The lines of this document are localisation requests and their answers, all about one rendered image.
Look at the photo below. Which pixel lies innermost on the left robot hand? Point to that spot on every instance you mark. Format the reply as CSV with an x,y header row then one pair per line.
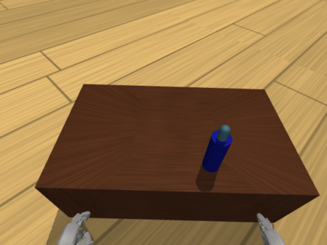
x,y
71,233

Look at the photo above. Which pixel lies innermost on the bottle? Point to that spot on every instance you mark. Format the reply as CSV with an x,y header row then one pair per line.
x,y
217,148

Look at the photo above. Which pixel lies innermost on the right robot hand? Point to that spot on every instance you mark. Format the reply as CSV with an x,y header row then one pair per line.
x,y
269,236

